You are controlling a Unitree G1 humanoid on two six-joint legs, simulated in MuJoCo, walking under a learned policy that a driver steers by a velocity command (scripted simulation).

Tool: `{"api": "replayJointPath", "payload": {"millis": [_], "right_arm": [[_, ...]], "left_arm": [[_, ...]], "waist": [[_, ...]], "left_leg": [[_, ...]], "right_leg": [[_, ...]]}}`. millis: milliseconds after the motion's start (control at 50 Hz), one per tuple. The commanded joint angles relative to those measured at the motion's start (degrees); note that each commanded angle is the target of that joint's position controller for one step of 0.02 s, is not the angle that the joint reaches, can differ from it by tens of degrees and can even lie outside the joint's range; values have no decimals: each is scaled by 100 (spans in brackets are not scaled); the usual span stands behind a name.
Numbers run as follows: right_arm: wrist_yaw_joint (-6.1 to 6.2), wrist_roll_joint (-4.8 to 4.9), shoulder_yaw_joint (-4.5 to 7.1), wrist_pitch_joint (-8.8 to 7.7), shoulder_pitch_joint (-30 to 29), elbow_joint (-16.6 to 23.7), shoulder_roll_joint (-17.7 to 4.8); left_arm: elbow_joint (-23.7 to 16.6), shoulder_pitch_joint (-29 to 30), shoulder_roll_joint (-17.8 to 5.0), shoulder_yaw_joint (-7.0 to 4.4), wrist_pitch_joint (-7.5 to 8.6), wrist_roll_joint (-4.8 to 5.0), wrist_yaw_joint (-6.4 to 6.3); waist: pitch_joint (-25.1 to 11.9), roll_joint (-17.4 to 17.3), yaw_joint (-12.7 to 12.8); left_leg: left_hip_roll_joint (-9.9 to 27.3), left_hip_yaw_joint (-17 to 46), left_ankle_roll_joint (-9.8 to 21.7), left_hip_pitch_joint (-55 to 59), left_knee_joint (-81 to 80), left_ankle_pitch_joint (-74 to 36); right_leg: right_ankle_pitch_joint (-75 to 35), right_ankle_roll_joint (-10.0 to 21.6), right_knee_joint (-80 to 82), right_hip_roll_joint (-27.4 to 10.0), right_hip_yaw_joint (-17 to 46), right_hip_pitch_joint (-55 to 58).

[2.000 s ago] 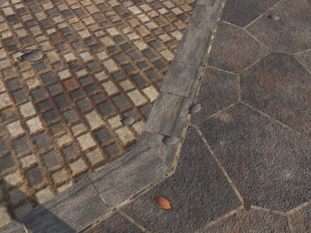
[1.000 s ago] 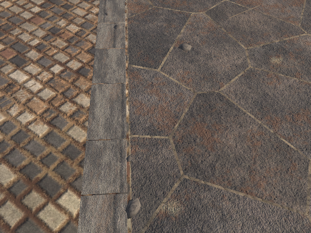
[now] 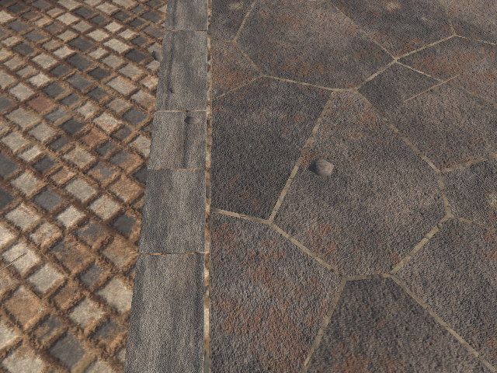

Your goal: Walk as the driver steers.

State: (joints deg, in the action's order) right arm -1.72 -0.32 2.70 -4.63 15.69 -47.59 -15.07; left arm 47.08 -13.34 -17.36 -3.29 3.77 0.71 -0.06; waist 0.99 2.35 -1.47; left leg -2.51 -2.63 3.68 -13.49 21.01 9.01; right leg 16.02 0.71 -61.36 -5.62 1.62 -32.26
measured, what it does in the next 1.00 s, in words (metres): walks ahead, turning left: right foot, then left foot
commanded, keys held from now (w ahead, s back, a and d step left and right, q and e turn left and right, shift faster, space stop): w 0.22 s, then w+q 0.72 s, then w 0.06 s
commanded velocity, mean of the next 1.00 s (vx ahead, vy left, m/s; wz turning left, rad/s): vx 0.50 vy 0.00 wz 0.32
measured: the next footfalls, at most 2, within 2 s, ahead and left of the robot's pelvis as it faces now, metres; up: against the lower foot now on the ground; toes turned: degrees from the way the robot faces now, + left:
right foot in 0.32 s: +0.35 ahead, -0.16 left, +0.00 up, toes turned +0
left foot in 0.86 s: +0.59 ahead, +0.13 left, +0.00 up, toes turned +21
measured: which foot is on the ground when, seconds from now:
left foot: down 0.00-0.32, up 0.34-0.84, down 0.86-1.00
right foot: up 0.00-0.30, down 0.32-0.88, up 0.90-1.00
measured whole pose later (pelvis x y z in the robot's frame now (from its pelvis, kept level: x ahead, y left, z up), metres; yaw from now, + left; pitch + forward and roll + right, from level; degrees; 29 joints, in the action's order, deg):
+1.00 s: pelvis +0.53 +0.04 -0.01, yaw +23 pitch +1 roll -1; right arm -2.0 0.8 4.9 -2.6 12.1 -43.3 -16.2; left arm 48.7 -10.0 -16.6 -3.7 6.2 1.2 -0.1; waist 4.1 0.7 -0.2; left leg -4.7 -1.5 5.9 -20.2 29.7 10.2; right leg 22.1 0.2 -68.8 -4.1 1.0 -22.6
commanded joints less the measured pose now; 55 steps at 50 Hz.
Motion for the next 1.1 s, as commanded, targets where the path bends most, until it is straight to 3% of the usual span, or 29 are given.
{"api": "replayJointPath", "payload": {"millis": [20, 140, 240, 280, 300, 320, 340, 360, 380, 400, 420, 460, 520, 580, 660, 720, 760, 820, 840, 860, 880, 900, 920, 940, 960, 980, 1000, 1040, 1100], "right_arm": [[59, 9, 195, -144, -181, 272, -835], [166, 97, 230, -64, 328, -32, -1010], [202, 162, 276, 78, 663, -306, -1076], [223, 177, 305, 138, 590, -335, -1148], [231, 185, 303, 165, 452, -311, -1164], [232, 137, 230, 173, 447, -271, -975], [218, -35, 72, 130, 695, -118, -529], [192, 97, -48, 22, 1264, -125, -82], [186, 264, 130, -31, 783, -162, -784], [191, 335, 200, -48, 296, 5, -974], [222, 285, 208, -22, 115, 16, -904], [230, 224, 243, 99, 250, -28, -692], [228, 226, 236, 276, 206, 37, -429], [202, 177, 242, 313, -133, 208, -389], [50, 146, 170, 259, -829, 447, -265], [-52, 145, 125, 259, -1359, 712, -223], [-117, 153, 132, 270, -1531, 873, -268], [-160, 159, 278, 314, -1112, 938, -545], [-147, 180, 398, 328, -496, 812, -745], [-72, 192, 597, 344, 468, 556, -1085], [64, 211, 754, 402, 1056, 409, -1654], [32, 199, 735, 304, 674, 627, -1937], [-28, 161, 572, 219, 736, 688, -1396], [-29, 128, 505, 137, 557, 666, -1160], [-27, 129, 439, 90, 162, 699, -955], [3, 100, 363, 72, -187, 763, -709], [33, 31, 312, 67, -349, 838, -613], [78, 29, 305, 30, -309, 782, -663], [161, 21, 324, -18, -59, 613, -817]], "left_arm": [[-322, -50, -292, -85, -21, -54, -40], [-580, 1075, -98, 8, 71, -18, 76], [-835, 1619, -224, 2, 142, 18, 221], [-780, 1310, -380, -62, 188, 7, 235], [-629, 770, -522, -148, 210, -11, 213], [-358, -166, -834, -298, 221, -46, 155], [-238, -1097, -1336, -421, 200, -123, 97], [-125, -1275, -1417, -429, 144, -99, 125], [-177, -1120, -866, -289, 146, -67, 111], [-228, -663, -658, -214, 162, -52, 86], [-262, -252, -492, -154, 182, -77, 89], [-230, 172, -265, -111, 247, -150, 93], [-98, 260, -326, -157, 327, -159, 66], [40, 133, -463, -212, 313, -181, -8], [128, 10, -627, -252, 238, -141, -87], [260, -288, -744, -302, 134, -67, -109], [324, -384, -818, -338, 41, -4, -108], [274, -205, -1048, -408, -86, 75, -142], [247, -107, -1101, -419, -136, 97, -150], [212, -28, -1038, -382, -147, 103, -158], [79, -201, -557, -223, -85, -135, -142], [-235, -493, -34, -43, 120, -139, -65], [-312, 215, -582, -142, 341, 96, 19], [-443, 552, -648, -158, 451, 233, 52], [-326, 478, -572, -148, 479, 150, 12], [-218, 388, -637, -197, 436, 10, -19], [-151, 249, -647, -218, 351, -20, -4], [-65, 103, -493, -201, 207, -63, 7], [-151, 512, -353, -140, 99, -62, 1]], "waist": [[-76, -643, 186], [176, -573, -198], [351, -594, -274], [193, -685, -30], [-102, -681, 302], [-768, -546, 691], [-1780, 370, 868], [-2389, 1676, 641], [-1778, 880, 829], [-999, 617, 749], [-612, 294, 562], [-272, 452, 237], [-41, 281, 92], [118, 119, 131], [309, 1, 358], [486, -80, 551], [519, -33, 543], [72, 247, 136], [-263, 258, -237], [-750, 83, -742], [-1166, -1046, -731], [-1909, -1900, -128], [-1850, -964, -546], [-1131, -775, -478], [-680, -230, -169], [-503, -265, 27], [-431, -405, 167], [-392, -423, 254], [-121, -460, 113]], "left_leg": [[1527, 1315, 1035, 337, -1368, -886], [1336, 679, 788, 602, -1440, -863], [1727, 861, 695, 1414, -1008, -1069], [1763, 998, 603, 1539, -595, -1698], [1583, 892, 498, 1432, -3, -2462], [1234, 683, 321, 916, 1110, -2532], [683, 380, 40, -547, 3100, -674], [-72, 596, -191, -2295, 4601, 2504], [263, 1097, -147, -2812, 5186, 2393], [518, 963, -93, -3049, 5198, 1825], [759, 875, -119, -2832, 5022, 1337], [1036, 928, -171, -2245, 4623, 774], [1096, 894, -247, -2277, 4388, 397], [1083, 931, -335, -2654, 3677, -324], [996, 478, -303, -2489, 2409, -1172], [935, 244, -190, -2646, 1858, -1085], [848, 93, -64, -2681, 1649, -728], [345, -369, 255, -1740, 1613, 123], [96, -493, 415, -939, 1499, 237], [-116, -387, 643, 533, 1097, -106], [938, 1326, 1013, 2115, 1000, -307], [2093, 4748, 2194, 3549, -78, 1085], [2137, 4760, 1924, 3478, -593, 1269], [1967, 3938, 1692, 2871, -578, 929], [1729, 3181, 1469, 1988, -556, 248], [1532, 2619, 1328, 1341, -594, -371], [1405, 2340, 1268, 911, -712, -772], [1323, 1907, 1271, 546, -901, -1448], [1233, 1291, 1147, 490, -1120, -1918]], "right_leg": [[-722, -137, 536, -282, 181, -580], [-2170, -164, 2488, -22, -65, -346], [-1662, 60, 3147, 98, 6, -386], [-1248, 177, 3329, 247, -67, 188], [-1213, 282, 3521, 409, -217, 1005], [-1353, 463, 3397, 291, -141, 2472], [-1460, 911, 3118, -1001, 1248, 4468], [-7, 1535, 4026, -1887, 3573, 5624], [830, 1295, 4377, -1695, 3423, 5090], [706, 1067, 4515, -1557, 2623, 4324], [205, 969, 4705, -1349, 2032, 3591], [-504, 866, 5074, -1031, 1135, 2707], [-1299, 933, 5367, -976, 357, 2377], [-1714, 957, 5471, -952, -205, 2524], [-1902, 845, 5544, -857, -884, 2702], [-2123, 815, 5405, -1026, -1118, 3265], [-2612, 743, 5143, -1144, -1238, 3686], [-5172, 559, 4025, -1159, -1468, 3962], [-5711, 469, 3126, -1063, -1553, 3827], [-5235, 256, 1810, -817, -1659, 3167], [-1909, -30, -96, -397, -1646, 1512], [1837, -289, -1806, 858, -520, -617], [1613, -129, -2005, 562, 372, -1238], [1119, 33, -1727, 328, 307, -1478], [648, 62, -1188, 28, 291, -1163], [359, 25, -692, -174, 281, -740], [168, -11, -509, -282, 290, -367], [-72, -151, -129, -308, 158, -140], [-946, -305, 705, -335, 52, -529]]}}
Over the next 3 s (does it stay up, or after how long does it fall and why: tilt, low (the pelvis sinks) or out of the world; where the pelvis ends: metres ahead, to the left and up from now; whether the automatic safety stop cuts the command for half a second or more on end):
stays up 1.57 0.22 -0.01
